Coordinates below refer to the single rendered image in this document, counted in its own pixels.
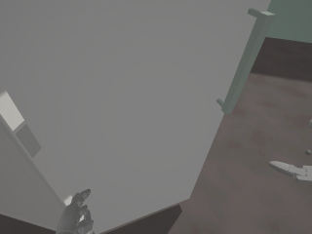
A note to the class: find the fridge door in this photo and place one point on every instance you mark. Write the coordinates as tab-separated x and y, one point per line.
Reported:
121	94

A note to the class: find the robot left hand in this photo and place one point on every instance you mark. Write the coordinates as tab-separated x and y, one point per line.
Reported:
70	217

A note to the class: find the handle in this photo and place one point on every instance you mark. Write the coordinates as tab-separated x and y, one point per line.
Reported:
260	29

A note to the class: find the robot right hand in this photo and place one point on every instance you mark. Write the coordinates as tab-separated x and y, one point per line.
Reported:
301	175

